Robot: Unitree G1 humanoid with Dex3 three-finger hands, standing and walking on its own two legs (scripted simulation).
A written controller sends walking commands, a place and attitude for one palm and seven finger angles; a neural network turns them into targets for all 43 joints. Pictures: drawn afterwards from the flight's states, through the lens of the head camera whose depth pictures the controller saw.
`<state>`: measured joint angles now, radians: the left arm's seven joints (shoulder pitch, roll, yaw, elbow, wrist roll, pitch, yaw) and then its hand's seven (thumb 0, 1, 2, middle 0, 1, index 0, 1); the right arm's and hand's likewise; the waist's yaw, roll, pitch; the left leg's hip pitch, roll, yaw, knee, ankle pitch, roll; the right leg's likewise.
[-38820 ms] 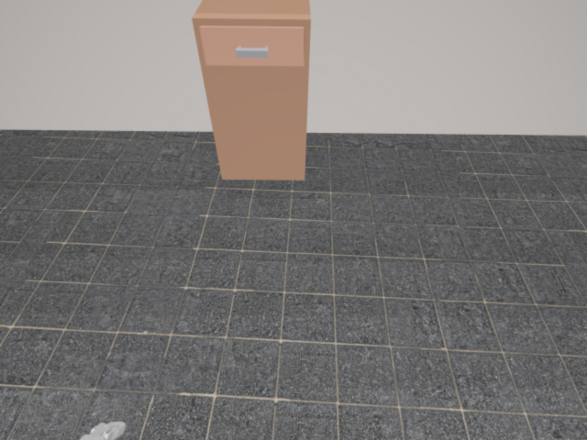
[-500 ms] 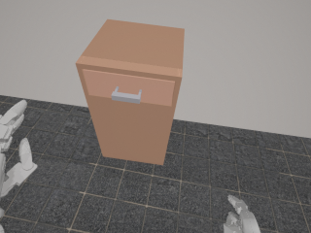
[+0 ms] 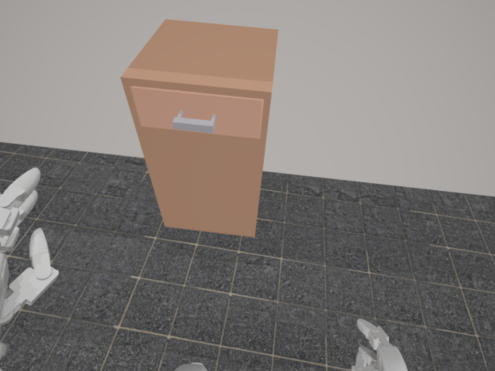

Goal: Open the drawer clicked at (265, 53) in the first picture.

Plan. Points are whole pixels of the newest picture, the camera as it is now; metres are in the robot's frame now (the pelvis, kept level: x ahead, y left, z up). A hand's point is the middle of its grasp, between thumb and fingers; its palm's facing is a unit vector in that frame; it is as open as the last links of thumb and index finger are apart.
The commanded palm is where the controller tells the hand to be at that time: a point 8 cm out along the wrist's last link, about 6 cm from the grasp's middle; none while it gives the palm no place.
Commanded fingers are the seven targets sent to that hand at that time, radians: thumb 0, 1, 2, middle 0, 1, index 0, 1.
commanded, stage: stop stepping back and stand still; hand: left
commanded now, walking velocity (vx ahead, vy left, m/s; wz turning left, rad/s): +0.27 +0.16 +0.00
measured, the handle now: (195, 120) +0.80 +0.21 -0.09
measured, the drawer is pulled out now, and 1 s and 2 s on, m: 0.00 0.00 0.00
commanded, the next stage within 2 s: let the arm hang, fingers relaxed in 0.52 s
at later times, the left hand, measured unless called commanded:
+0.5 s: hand (19, 297) +0.16 +0.26 +0.16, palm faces +0.42 -0.82 -0.39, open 7.4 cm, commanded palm +0.10 +0.30 +0.18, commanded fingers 0.00 0.90 0.90 -0.20 -0.30 -0.20 -0.30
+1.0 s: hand out of the picture +0.01 +0.20 -0.18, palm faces +0.00 -0.98 -0.17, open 7.2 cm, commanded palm none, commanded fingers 0.00 0.90 0.90 -0.20 -0.30 -0.20 -0.30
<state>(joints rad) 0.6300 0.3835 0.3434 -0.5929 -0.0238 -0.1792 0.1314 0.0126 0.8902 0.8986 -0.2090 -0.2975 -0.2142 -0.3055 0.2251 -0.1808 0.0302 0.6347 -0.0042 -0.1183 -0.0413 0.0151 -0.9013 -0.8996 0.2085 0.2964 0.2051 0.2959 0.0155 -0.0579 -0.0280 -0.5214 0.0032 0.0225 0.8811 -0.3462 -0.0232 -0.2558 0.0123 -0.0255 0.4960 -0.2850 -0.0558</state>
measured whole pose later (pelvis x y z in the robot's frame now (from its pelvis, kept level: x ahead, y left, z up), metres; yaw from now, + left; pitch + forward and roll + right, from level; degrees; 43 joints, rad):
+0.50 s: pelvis -0.02 +0.01 -0.01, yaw +1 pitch +1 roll +0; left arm 0.60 0.35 0.34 -0.53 -0.01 -0.22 0.16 0.01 0.89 0.90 -0.21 -0.30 -0.21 -0.31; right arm 0.28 -0.19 0.03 0.64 -0.02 -0.17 -0.07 0.02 -0.90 -0.90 0.21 0.30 0.20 0.30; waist -0.01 -0.02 -0.07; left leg -0.28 0.02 0.07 0.57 -0.31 0.01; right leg -0.29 0.02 -0.05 0.56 -0.29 -0.04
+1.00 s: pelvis -0.02 +0.01 -0.01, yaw +2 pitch -1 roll +0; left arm 0.28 0.23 0.00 0.89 0.02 0.04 0.00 0.00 0.95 0.90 -0.21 -0.30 -0.21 -0.30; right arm 0.24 -0.26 -0.01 0.94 -0.03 0.02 -0.01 0.01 -0.91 -0.90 0.20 0.30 0.20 0.29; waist -0.01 -0.06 0.12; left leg -0.24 0.00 0.02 0.57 -0.31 0.01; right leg -0.24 0.01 -0.07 0.56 -0.31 -0.03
